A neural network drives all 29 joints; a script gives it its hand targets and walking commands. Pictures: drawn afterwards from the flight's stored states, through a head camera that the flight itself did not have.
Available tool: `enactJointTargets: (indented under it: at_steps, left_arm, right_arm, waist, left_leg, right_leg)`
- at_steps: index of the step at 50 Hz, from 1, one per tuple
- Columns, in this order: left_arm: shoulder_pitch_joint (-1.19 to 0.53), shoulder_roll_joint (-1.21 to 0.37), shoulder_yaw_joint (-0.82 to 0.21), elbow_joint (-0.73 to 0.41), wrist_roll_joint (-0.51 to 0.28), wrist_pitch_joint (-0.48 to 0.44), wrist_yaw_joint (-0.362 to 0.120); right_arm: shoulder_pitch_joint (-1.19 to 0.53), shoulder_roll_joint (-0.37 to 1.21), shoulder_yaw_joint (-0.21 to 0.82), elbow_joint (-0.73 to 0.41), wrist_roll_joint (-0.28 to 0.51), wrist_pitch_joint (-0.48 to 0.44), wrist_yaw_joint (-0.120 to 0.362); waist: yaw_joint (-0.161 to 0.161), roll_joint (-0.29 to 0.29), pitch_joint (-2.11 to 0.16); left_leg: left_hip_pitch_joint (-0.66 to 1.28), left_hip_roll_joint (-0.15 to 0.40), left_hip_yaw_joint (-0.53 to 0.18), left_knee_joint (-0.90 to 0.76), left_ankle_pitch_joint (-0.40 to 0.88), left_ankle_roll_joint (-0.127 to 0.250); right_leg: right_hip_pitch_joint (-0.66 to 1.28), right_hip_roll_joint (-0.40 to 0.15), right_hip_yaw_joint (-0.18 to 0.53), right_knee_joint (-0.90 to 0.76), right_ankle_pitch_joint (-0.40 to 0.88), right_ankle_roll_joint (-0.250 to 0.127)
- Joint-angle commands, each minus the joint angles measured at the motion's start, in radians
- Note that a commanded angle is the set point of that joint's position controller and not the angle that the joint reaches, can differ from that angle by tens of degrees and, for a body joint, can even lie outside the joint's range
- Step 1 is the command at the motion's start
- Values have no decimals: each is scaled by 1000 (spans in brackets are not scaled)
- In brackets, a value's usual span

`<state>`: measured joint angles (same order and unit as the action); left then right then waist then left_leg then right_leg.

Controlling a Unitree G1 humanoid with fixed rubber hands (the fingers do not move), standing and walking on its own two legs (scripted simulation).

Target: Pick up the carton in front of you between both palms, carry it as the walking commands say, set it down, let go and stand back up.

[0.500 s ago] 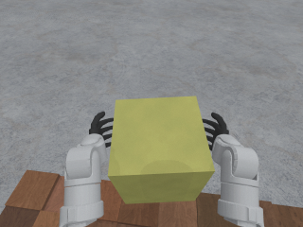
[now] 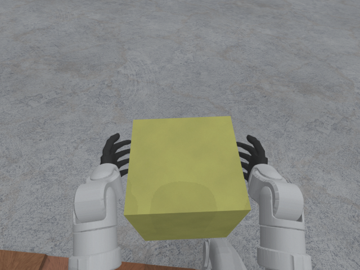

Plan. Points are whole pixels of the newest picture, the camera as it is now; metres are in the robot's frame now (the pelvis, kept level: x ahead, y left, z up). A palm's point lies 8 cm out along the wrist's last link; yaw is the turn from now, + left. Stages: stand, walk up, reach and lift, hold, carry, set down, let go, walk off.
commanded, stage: carry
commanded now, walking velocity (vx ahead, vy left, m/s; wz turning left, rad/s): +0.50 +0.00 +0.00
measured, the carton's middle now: (184, 183) +0.33 -0.01 +0.01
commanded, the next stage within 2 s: none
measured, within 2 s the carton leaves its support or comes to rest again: neither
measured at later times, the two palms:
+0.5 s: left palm (112, 48) +0.65 +0.19 +0.17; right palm (219, 54) +0.65 -0.11 +0.16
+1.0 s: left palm (129, 27) +0.99 +0.19 +0.09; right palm (203, 31) +0.99 -0.11 +0.09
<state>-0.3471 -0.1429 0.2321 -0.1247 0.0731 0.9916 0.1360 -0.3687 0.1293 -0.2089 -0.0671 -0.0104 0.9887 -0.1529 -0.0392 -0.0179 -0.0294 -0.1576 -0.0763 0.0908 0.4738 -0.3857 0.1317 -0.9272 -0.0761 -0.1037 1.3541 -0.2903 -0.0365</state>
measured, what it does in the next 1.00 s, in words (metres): goes down: right foot 0.04 m higher, then left foot 0.04 m lower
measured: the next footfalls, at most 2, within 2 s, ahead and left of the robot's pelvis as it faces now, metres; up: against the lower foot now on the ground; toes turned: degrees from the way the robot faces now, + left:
right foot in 0.14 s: +0.31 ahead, -0.07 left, +0.04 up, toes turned -5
left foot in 0.56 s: +0.51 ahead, +0.14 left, -0.01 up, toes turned +6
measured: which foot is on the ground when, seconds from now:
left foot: down 0.00-0.16, up 0.18-0.54, down 0.56-1.00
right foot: up 0.00-0.12, down 0.14-0.56, up 0.58-0.96, down 0.98-1.00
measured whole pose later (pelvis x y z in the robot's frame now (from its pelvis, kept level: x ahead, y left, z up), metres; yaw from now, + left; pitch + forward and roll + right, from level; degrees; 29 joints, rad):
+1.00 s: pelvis +0.66 +0.03 -0.02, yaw +1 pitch +4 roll +0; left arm -0.51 -0.13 0.29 -0.08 0.08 1.10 0.13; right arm -0.49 0.13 -0.26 -0.09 -0.05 1.12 -0.17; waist -0.01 0.01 -0.04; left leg -0.12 0.03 0.08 0.68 -0.49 0.01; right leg -0.53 0.01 -0.15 0.52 -0.05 -0.09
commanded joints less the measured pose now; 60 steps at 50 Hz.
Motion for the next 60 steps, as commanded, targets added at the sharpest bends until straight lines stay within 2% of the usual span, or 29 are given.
enactJointTargets:
  at_steps: [1,5,7,8,9,10,11,12,13,16,18,21,25,27,28,29,30,31,32,33,37,45,48,49,50,51,54,57,60]
  left_arm:
    - [-569,-732,-664,-56,-205,0,5]
    - [-528,-688,-641,-34,-192,24,18]
    - [-526,-682,-629,-30,-193,32,15]
    - [-507,-687,-619,-12,-185,33,13]
    - [-513,-682,-619,-9,-179,28,14]
    - [-471,-726,-628,31,-194,29,9]
    - [-515,-744,-652,-12,-225,26,-2]
    - [-585,-792,-695,-48,-265,24,-13]
    - [-657,-823,-725,-75,-296,20,-25]
    - [-722,-825,-754,-95,-350,15,-45]
    - [-685,-793,-738,-83,-356,20,-44]
    - [-636,-726,-691,-86,-335,41,-27]
    - [-603,-596,-608,-77,-270,89,21]
    - [-604,-530,-550,-62,-230,122,48]
    - [-612,-493,-519,-52,-213,140,62]
    - [-618,-458,-489,-27,-207,164,74]
    - [-637,-440,-474,-3,-207,181,84]
    - [-659,-449,-471,-44,-230,189,84]
    - [-745,-479,-469,-71,-256,196,84]
    - [-795,-524,-473,-90,-273,197,80]
    - [-847,-604,-489,-85,-255,186,65]
    - [-713,-753,-564,30,-210,152,-4]
    - [-675,-791,-580,38,-199,124,-23]
    - [-638,-797,-574,42,-192,113,-28]
    - [-626,-781,-565,44,-184,104,-31]
    - [-643,-774,-586,48,-188,88,-27]
    - [-651,-862,-648,-29,-235,43,-49]
    - [-660,-897,-705,-75,-266,-7,-72]
    - [-579,-872,-723,-71,-260,-36,-80]
  right_arm:
    - [-540,705,613,-115,189,-13,39]
    - [-486,654,578,-101,153,12,20]
    - [-477,652,569,-95,134,19,16]
    - [-510,653,569,-103,126,23,16]
    - [-516,665,557,-127,128,25,19]
    - [-525,673,570,-134,133,28,20]
    - [-546,703,581,-144,138,21,20]
    - [-556,709,559,-141,122,13,19]
    - [-562,713,533,-134,101,7,17]
    - [-541,695,525,-118,73,8,12]
    - [-549,679,543,-137,82,14,9]
    - [-583,648,576,-208,128,36,3]
    - [-604,547,561,-226,168,94,-14]
    - [-605,493,536,-198,185,126,-23]
    - [-602,463,513,-182,194,142,-29]
    - [-616,418,477,-157,194,157,-40]
    - [-672,391,456,-137,193,170,-57]
    - [-710,409,458,-151,204,171,-67]
    - [-738,466,462,-163,229,176,-64]
    - [-785,504,473,-196,247,180,-56]
    - [-874,602,499,-200,272,172,-24]
    - [-724,740,561,-78,195,142,30]
    - [-696,782,596,-75,188,114,45]
    - [-703,792,606,-82,183,102,47]
    - [-691,810,613,-73,171,97,48]
    - [-676,814,614,-75,169,91,50]
    - [-685,893,650,-88,183,52,54]
    - [-615,922,666,-75,157,4,60]
    - [-516,898,676,-68,122,-29,58]
  waist:
    - [-24,76,-258]
    - [14,174,-305]
    - [81,195,-381]
    - [149,80,-449]
    - [181,-207,-558]
    - [182,-251,-590]
    - [158,-149,-523]
    - [130,11,-466]
    - [115,75,-401]
    - [91,45,-328]
    - [92,-62,-330]
    - [95,-141,-369]
    - [68,-60,-322]
    - [28,21,-327]
    - [2,93,-333]
    - [24,211,-332]
    - [4,258,-380]
    - [-20,314,-444]
    - [-15,178,-386]
    - [-26,88,-352]
    - [-3,142,-359]
    - [-25,166,-322]
    - [53,157,-422]
    - [92,94,-489]
    - [73,-93,-553]
    - [81,-292,-587]
    - [80,-56,-487]
    - [66,-52,-470]
    - [68,-79,-451]
  left_leg:
    - [279,212,-173,-122,775,57]
    - [307,199,-40,-27,1344,-19]
    - [258,219,-27,240,1399,-73]
    - [93,182,11,534,1207,-115]
    - [-390,9,-22,1015,592,-210]
    - [-522,-46,-132,1175,-15,-153]
    - [-581,14,-207,1180,-47,-110]
    - [-590,54,-183,1090,-51,-77]
    - [-574,86,-173,988,-42,-59]
    - [-481,109,-120,614,-53,-79]
    - [-394,92,-58,384,8,-88]
    - [-313,109,-59,180,382,-98]
    - [-131,92,21,-76,602,-125]
    - [37,76,65,-91,482,-120]
    - [166,155,-20,-70,503,-112]
    - [293,345,-302,17,812,-64]
    - [466,442,-466,38,797,50]
    - [443,510,-631,-34,343,173]
    - [348,474,-645,-87,190,159]
    - [269,447,-592,-111,216,154]
    - [187,360,-349,-148,297,105]
    - [313,257,-103,-50,860,8]
    - [206,215,13,218,986,-71]
    - [21,197,23,391,729,-98]
    - [-202,130,10,567,180,-120]
    - [-461,-5,-57,807,-133,-129]
    - [-582,111,-113,823,-42,-100]
    - [-520,148,-93,635,14,-123]
    - [-529,139,-42,482,43,-139]
  right_leg:
    - [-10,38,-54,-330,86,-10]
    - [353,146,-154,-647,272,-63]
    - [648,179,-151,-781,319,-58]
    - [894,122,-91,-859,371,-91]
    - [1243,-200,476,-870,383,-343]
    - [1251,-217,691,-969,395,-363]
    - [1191,-213,615,-926,375,-328]
    - [1092,-206,551,-926,298,-283]
    - [972,-200,501,-953,192,-249]
    - [801,-155,364,-1012,43,-195]
    - [752,-135,267,-1029,177,-189]
    - [796,-100,157,-987,207,-144]
    - [759,-59,80,-855,104,-94]
    - [660,-1,26,-646,99,-58]
    - [534,40,0,-468,0,-36]
    - [341,92,17,-286,-269,-1]
    - [158,111,53,-143,-298,0]
    - [44,72,92,-27,-297,-17]
    - [31,37,122,-34,-245,-24]
    - [41,13,138,-78,-151,-17]
    - [130,-1,93,-253,-49,17]
    - [278,87,-54,-749,191,2]
    - [701,154,-114,-941,326,-36]
    - [952,61,-15,-905,301,-48]
    - [1155,-205,349,-870,381,-77]
    - [1311,-330,694,-961,346,-237]
    - [1185,-253,473,-963,442,-196]
    - [1111,-221,344,-1013,497,-151]
    - [1132,-197,256,-1037,574,-160]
